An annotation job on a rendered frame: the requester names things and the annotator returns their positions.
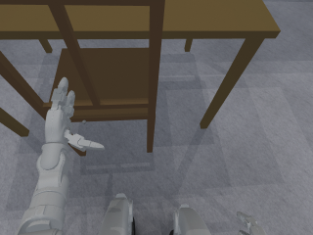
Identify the chair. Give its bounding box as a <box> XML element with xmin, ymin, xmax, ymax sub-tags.
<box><xmin>0</xmin><ymin>0</ymin><xmax>165</xmax><ymax>157</ymax></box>

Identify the left robot forearm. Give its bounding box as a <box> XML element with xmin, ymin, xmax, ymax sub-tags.
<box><xmin>15</xmin><ymin>142</ymin><xmax>70</xmax><ymax>235</ymax></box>

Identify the right robot hand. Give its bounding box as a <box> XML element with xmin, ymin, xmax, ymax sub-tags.
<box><xmin>237</xmin><ymin>211</ymin><xmax>267</xmax><ymax>235</ymax></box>

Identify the left robot shin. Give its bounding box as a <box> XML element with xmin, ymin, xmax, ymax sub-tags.
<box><xmin>115</xmin><ymin>193</ymin><xmax>132</xmax><ymax>235</ymax></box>

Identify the table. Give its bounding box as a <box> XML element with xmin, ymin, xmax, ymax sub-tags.
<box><xmin>0</xmin><ymin>0</ymin><xmax>281</xmax><ymax>137</ymax></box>

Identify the left robot hand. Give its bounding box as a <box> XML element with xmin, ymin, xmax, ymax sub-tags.
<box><xmin>44</xmin><ymin>77</ymin><xmax>105</xmax><ymax>152</ymax></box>

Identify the left robot thigh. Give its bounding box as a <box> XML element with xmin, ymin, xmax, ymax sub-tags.
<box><xmin>98</xmin><ymin>197</ymin><xmax>133</xmax><ymax>235</ymax></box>

